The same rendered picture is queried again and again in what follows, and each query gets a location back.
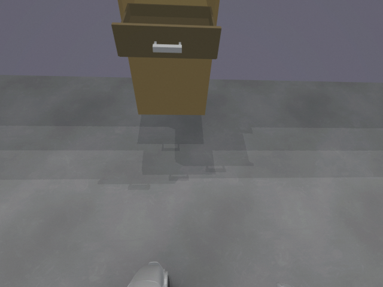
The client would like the cabinet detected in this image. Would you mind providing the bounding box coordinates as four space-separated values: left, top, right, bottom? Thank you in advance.
118 0 220 115

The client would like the robot left shin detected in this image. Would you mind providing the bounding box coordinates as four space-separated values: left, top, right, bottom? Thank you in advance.
148 262 161 267

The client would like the drawer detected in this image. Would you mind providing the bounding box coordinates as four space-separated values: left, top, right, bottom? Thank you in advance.
111 3 221 59

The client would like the robot left thigh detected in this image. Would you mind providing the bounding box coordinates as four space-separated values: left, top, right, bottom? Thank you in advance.
128 265 168 287

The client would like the handle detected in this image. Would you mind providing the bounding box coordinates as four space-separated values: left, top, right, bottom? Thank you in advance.
153 41 182 53

